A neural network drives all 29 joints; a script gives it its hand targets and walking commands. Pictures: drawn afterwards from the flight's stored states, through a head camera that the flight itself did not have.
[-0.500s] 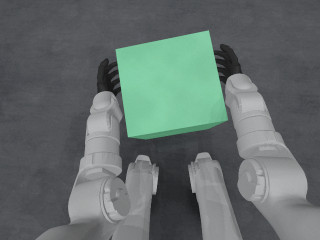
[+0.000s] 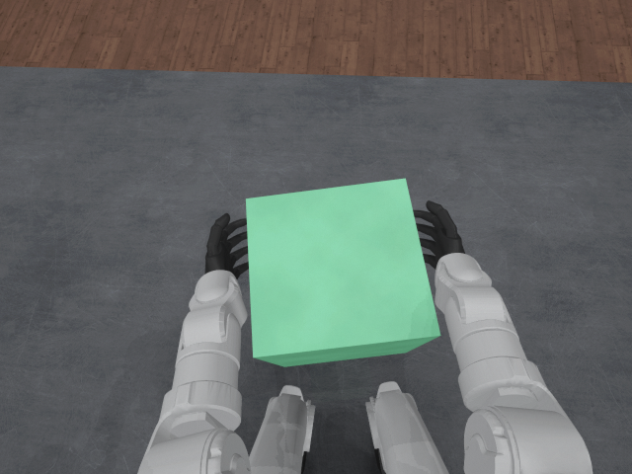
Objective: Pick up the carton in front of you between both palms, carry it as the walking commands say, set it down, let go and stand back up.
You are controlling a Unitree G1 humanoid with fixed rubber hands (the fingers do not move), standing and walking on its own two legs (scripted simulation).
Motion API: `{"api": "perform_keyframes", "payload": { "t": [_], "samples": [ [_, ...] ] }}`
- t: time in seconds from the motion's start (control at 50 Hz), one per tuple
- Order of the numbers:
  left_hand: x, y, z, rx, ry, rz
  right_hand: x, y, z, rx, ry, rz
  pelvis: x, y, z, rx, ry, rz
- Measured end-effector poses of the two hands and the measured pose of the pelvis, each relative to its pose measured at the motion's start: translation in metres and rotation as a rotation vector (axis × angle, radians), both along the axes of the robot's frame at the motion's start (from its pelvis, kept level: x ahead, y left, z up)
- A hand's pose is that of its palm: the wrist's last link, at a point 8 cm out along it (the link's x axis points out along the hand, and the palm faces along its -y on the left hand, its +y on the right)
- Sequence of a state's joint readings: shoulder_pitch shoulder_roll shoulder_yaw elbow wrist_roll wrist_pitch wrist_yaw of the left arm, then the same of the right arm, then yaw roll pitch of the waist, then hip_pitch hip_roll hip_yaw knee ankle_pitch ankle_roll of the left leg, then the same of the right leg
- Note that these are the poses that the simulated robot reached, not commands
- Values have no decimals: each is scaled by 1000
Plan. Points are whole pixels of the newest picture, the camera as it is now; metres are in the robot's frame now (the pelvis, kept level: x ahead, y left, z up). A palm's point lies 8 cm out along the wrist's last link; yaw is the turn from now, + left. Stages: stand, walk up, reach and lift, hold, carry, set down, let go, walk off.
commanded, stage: reach and lift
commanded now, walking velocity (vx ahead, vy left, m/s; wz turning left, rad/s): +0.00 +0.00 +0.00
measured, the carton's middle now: (336, 286) +0.39 +0.00 -0.12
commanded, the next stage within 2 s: hold in 1.72 s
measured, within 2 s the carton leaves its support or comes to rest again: neither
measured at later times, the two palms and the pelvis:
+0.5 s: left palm (173, 244) +0.36 +0.15 +0.11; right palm (495, 236) +0.35 -0.15 +0.11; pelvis +0.05 +0.01 +0.13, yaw -1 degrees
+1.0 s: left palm (133, 227) +0.34 +0.15 +0.18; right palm (534, 225) +0.33 -0.15 +0.18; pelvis +0.04 +0.01 +0.15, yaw -1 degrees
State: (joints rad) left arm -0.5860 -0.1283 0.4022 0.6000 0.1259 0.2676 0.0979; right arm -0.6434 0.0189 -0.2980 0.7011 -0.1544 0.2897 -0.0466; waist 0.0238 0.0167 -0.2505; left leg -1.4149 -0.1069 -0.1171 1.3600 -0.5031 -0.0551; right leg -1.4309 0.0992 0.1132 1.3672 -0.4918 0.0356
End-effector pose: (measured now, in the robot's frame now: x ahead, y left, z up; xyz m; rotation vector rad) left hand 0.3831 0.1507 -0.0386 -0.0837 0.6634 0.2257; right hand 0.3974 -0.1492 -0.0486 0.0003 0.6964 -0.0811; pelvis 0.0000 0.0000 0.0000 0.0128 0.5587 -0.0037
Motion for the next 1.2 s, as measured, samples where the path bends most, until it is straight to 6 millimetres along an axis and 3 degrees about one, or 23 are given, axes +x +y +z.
{"api": "perform_keyframes", "payload": {
  "t": [0.42,0.7,0.78,1.0,1.2],
  "samples": [
    [-23,2,129,10,-4,-51,-36,1,130,-5,-5,-47,45,5,111,-12,-277,-2],
    [-35,5,209,44,-23,-107,-58,5,211,-33,-24,-61,57,7,152,-16,-526,-3],
    [-39,4,219,57,-10,-119,-63,4,221,-47,-10,-52,53,8,154,-16,-576,-5],
    [-44,3,222,55,5,-109,-66,3,224,-43,6,-49,36,6,153,-16,-615,-9],
    [-39,2,228,61,-4,-111,-62,2,230,-43,-3,-49,40,4,155,-14,-618,-6]
  ]
}}
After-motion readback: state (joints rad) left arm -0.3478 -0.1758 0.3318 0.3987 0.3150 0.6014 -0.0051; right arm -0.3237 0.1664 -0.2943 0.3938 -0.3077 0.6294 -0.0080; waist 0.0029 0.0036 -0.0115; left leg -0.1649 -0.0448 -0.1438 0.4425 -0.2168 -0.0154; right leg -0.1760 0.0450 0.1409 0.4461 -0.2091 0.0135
